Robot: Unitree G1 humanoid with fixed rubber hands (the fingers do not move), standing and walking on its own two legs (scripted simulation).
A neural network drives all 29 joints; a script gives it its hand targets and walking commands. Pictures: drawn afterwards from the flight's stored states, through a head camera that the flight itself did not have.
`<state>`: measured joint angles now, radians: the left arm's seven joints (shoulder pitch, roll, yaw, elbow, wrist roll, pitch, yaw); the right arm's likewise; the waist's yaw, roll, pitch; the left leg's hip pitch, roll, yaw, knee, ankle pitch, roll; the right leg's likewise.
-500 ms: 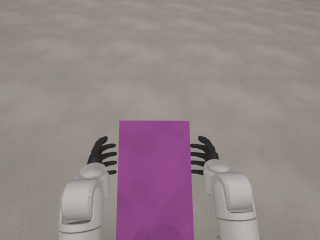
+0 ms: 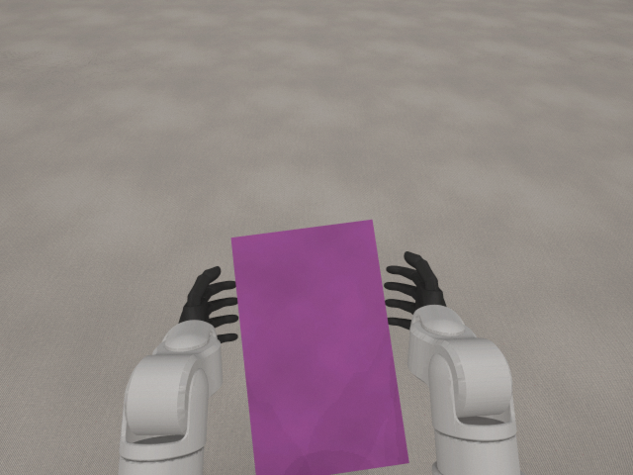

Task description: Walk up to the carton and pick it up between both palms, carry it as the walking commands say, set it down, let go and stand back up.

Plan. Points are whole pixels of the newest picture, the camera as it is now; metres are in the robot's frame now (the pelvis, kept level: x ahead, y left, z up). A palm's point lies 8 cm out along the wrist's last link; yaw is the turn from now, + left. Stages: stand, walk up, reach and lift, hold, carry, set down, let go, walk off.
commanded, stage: carry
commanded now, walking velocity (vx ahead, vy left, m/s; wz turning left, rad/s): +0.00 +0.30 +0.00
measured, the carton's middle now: (316, 333) +0.34 +0.00 -0.01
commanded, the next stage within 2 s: hold in 1.60 s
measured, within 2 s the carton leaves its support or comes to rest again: neither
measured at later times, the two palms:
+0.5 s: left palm (62, 352) +0.23 +0.25 +0.13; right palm (324, 369) +0.22 +0.00 +0.13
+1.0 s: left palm (48, 382) +0.20 +0.25 +0.13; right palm (328, 417) +0.18 +0.00 +0.11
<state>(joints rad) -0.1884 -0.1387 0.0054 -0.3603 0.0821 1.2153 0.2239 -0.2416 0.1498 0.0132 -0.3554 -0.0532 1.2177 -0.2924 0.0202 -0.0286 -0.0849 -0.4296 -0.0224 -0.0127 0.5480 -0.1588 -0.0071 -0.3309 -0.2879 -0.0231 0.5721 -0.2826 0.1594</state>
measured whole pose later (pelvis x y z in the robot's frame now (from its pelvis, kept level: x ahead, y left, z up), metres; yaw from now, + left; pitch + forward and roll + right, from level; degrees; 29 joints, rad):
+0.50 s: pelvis -0.04 +0.14 +0.01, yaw -5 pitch +3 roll +1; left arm -0.18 -0.14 0.01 -0.36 0.08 1.21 0.23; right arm -0.18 0.14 0.03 -0.39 -0.03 1.21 -0.28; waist 0.02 0.01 -0.11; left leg -0.41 -0.05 0.01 0.60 -0.19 -0.09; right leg -0.30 -0.09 -0.06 0.57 -0.30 0.03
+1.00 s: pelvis -0.08 +0.15 +0.01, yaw -6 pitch +4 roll +2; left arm -0.18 -0.14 -0.01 -0.36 0.08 1.23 0.24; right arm -0.20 0.14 0.02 -0.31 -0.05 1.22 -0.28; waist 0.02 0.02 -0.15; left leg -0.39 -0.06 0.04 0.40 -0.09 0.03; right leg -0.29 -0.07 -0.08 0.56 -0.34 0.01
